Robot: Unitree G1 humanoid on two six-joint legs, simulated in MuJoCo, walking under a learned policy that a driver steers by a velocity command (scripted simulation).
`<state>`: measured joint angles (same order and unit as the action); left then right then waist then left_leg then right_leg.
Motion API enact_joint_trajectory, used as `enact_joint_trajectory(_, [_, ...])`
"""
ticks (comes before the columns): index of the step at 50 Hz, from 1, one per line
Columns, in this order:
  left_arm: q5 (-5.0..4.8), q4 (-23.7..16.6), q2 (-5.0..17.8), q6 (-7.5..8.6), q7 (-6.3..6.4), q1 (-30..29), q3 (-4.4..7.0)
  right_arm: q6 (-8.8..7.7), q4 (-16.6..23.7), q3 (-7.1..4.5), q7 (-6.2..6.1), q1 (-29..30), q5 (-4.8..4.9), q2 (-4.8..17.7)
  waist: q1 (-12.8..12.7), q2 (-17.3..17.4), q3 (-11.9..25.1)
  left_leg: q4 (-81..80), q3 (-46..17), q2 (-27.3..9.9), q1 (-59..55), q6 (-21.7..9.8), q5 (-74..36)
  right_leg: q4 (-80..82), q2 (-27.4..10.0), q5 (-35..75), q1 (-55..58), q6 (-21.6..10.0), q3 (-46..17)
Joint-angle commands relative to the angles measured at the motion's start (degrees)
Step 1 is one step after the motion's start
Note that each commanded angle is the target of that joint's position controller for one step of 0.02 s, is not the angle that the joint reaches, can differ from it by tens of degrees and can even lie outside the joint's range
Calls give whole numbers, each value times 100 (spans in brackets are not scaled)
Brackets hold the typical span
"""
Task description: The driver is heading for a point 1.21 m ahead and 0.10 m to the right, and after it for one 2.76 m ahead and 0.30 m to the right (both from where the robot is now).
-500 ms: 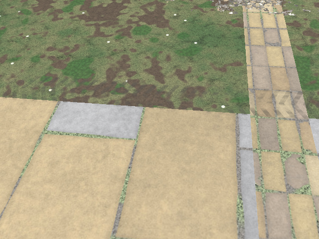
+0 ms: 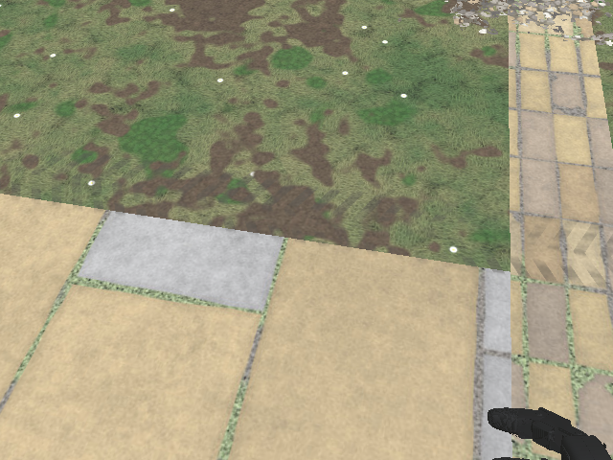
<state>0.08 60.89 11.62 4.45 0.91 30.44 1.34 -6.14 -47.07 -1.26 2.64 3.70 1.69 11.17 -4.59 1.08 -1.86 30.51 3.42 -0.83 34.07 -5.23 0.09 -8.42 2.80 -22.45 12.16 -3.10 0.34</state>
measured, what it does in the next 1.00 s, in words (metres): walks ahead: left foot, then right foot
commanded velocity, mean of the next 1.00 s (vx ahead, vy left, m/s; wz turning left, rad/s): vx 0.50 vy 0.00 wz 0.00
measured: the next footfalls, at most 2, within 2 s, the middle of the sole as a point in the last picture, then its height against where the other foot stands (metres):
left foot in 0.04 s outside the picture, level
right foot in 0.58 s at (415, 443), level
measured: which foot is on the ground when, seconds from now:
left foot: up 0.00-0.02, down 0.04-0.60, up 0.62-1.00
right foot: down 0.00-0.04, up 0.06-0.56, down 0.58-1.00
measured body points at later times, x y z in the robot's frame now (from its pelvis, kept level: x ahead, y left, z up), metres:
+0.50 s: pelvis +0.28 +0.00 +0.02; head +0.30 -0.01 +0.47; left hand +0.47 +0.23 -0.09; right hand +0.24 -0.26 -0.13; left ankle +0.17 +0.10 -0.72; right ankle +0.46 -0.15 -0.69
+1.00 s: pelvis +0.54 -0.04 +0.02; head +0.55 -0.05 +0.47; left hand +0.51 +0.22 -0.11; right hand +0.72 -0.28 -0.09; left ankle +0.73 +0.13 -0.67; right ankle +0.46 -0.14 -0.72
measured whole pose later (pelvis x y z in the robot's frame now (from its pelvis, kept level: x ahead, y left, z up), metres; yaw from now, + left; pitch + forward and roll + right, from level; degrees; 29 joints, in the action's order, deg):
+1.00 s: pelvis +0.54 -0.04 +0.02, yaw +1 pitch +2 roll -1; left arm -0.4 56.6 12.7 5.3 0.0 22.2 2.7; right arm -4.3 -51.2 -3.2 0.6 -3.6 0.8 14.0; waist -3.7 2.4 0.4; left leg 37.0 -1.4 -6.4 38.6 -1.2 -4.4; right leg -10.2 3.3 -12.4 0.5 -2.9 3.3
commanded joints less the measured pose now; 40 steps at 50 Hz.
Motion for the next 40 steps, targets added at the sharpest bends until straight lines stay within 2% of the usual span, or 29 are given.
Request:
enact_joint_trajectory(1, [60,-258,989,-44,-5,-164,192,-97,3,-393,-58,-1217,23,1071,1182,-986,721,-232,215,430,-2010,-392,179,-2468,-1386,7206,-422,-348,-200])
enact_joint_trajectory(2, [103,-424,911,-18,-44,-367,129,-56,-290,-497,-126,-2421,-55,1394,1637,-714,1521,-23,-750,-428,-4070,-734,200,-4092,-1174,5739,-1858,-227,-201])
enact_joint_trajectory(3, [80,-452,-16,101,-142,419,-107,-41,-449,-576,-124,-3038,-226,1793,1166,893,2530,-300,-3658,-2070,-6278,-1779,885,-6533,10,943,-4268,154,-238])
enact_joint_trajectory(4, [-89,-351,304,296,-183,273,-51,-38,-550,-442,-107,-2978,-216,1288,1277,855,2629,-1205,-4816,-2207,-6111,-1799,1317,-7417,106,-813,-4959,-14,-1110])
enact_joint_trajectory(5, [-267,-627,741,377,-187,-399,71,-53,-478,-353,-108,-2295,-135,1017,1066,742,1412,-1437,-3814,-1986,-5029,-1425,1346,-7463,-293,-466,-5411,-118,-914])
enact_joint_trajectory(6, [-292,-775,853,390,-144,-876,98,-74,-342,-262,-85,-1646,-112,761,837,159,811,-1679,-2907,-1759,-3878,-1199,917,-7167,-642,143,-5186,-125,-709])
enact_joint_trajectory(7, [-237,-794,830,337,-84,-1040,154,-100,-306,-188,-33,-1342,-155,563,617,-138,480,-1877,-2316,-1519,-3028,-1043,490,-6847,-826,446,-4896,-99,-568])
enact_joint_trajectory(8, [-176,-774,693,237,-49,-871,181,-122,-349,-147,-3,-1244,-203,480,377,-32,369,-2064,-1849,-1268,-2473,-921,364,-6554,-1008,628,-4492,-82,-586])
enact_joint_trajectory(10, [-149,-744,407,80,-16,-653,165,-130,-499,-151,9,-1394,-195,542,224,175,205,-2323,-1423,-1080,-1917,-930,223,-6172,-1107,703,-4215,-14,-482])
enact_joint_trajectory(12, [-97,-918,487,24,17,-993,202,-145,-625,-185,-55,-1606,-210,761,215,210,-1,-2478,-1156,-1030,-1736,-987,5,-5707,-1200,1042,-4508,124,-404])
enact_joint_trajectory(15, [-40,-1197,556,43,26,-1799,232,-96,-724,-221,-190,-1993,-196,950,425,153,-96,-2506,-1027,-1012,-2099,-922,-163,-4633,-1258,1974,-5123,263,-346])
enact_joint_trajectory(18, [-60,-1379,446,92,-27,-2489,192,-40,-785,-229,-256,-2318,-135,1044,656,161,-118,-2468,-808,-904,-2412,-719,-144,-3395,-1072,2731,-5019,266,-190])
enact_joint_trajectory(20, [-95,-1469,428,104,-77,-2866,167,-14,-855,-242,-266,-2531,-95,1106,797,180,-161,-2414,-754,-937,-2656,-668,-7,-2888,-938,2845,-4908,283,-83])
enact_joint_trajectory(23, [-139,-1653,471,135,-182,-3324,145,54,-982,-264,-272,-2790,-62,1130,926,218,-285,-2162,-837,-1185,-3235,-651,85,-2423,-853,2541,-5018,217,-89])
enact_joint_trajectory(26, [-145,-1743,637,204,-279,-3274,184,134,-1019,-319,-301,-2742,-48,1220,748,311,-211,-1742,-950,-1434,-3665,-527,-312,-2096,-748,1920,-4708,-4,-73])
enact_joint_trajectory(27, [-142,-1682,745,226,-288,-2977,236,162,-993,-334,-306,-2621,-47,1268,547,372,-43,-1416,-899,-1410,-3673,-456,-955,-1994,-614,1779,-4212,-96,42])
enact_joint_trajectory(28, [-126,-1480,927,237,-273,-2310,347,192,-956,-316,-305,-2488,-60,1226,182,327,346,-631,-689,-1172,-3569,-333,-1853,-1868,-418,1779,-3296,-230,205])
enact_joint_trajectory(29, [-97,-1170,1281,243,-229,-1221,501,198,-869,-236,-302,-2445,-123,1031,-235,103,1079,731,-408,-829,-2885,-149,-1805,-2016,-674,1976,-1732,-479,-77])
enact_joint_trajectory(30, [28,-1035,1920,218,-198,-383,646,110,-725,-66,-271,-2919,-190,498,-206,-1126,1968,3032,-19,-38,-754,239,285,-1910,-2140,1789,533,-1231,-2266])
enact_joint_trajectory(31, [-10,-959,1682,197,-236,-235,573,-39,-813,-4,-231,-3105,-84,362,-160,-1818,2485,4206,-669,424,492,304,3196,-976,-2702,1137,1194,-1718,-4234])
enact_joint_trajectory(32, [-54,-1033,1259,212,-246,-665,438,-132,-730,-157,-204,-2647,54,985,-130,-1264,1714,4704,-991,25,1037,175,3002,-895,-2490,843,569,-1409,-3646])
enact_joint_trajectory(33, [-56,-1168,1011,203,-240,-1191,357,-161,-598,-182,-206,-2198,97,1087,5,-887,1130,4592,-840,-287,1059,96,2465,-809,-2262,1100,-268,-1174,-2754])
enact_joint_trajectory(34, [-29,-1235,849,199,-266,-1631,293,-129,-572,-200,-242,-1988,36,1017,199,-474,709,4211,-726,-517,800,123,2000,-588,-2000,1534,-1120,-1051,-2131])
enact_joint_trajectory(35, [2,-1254,699,216,-286,-1844,246,-49,-584,-247,-277,-1989,-39,969,382,-488,500,3819,-745,-693,468,141,1706,-386,-1771,1789,-1663,-939,-1698])
enact_joint_trajectory(36, [27,-1209,647,220,-305,-1879,229,39,-617,-245,-283,-2112,-56,832,508,-573,423,3634,-734,-750,168,169,1531,-208,-1649,1883,-1992,-909,-1453])
enact_joint_trajectory(37, [26,-1142,684,238,-307,-1783,243,105,-649,-235,-291,-2203,-69,697,558,-575,388,3511,-683,-753,40,206,1428,-93,-1592,2097,-2162,-955,-1287])
enact_joint_trajectory(38, [22,-1073,769,253,-288,-1670,264,147,-636,-240,-301,-2193,-80,660,593,-539,319,3371,-655,-762,95,250,1286,-5,-1565,2323,-2222,-1008,-1129])
enact_joint_trajectory(40, [30,-971,930,256,-221,-1466,307,179,-499,-272,-322,-1824,-113,704,558,-430,159,2870,-659,-789,492,343,826,118,-1577,2586,-2130,-1050,-954])
Keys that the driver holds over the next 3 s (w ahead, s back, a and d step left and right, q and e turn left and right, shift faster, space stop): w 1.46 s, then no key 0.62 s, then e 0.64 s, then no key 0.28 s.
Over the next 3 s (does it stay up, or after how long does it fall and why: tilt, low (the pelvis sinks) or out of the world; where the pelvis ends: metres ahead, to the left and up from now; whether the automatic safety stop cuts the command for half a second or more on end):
stays up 1.01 0.01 0.02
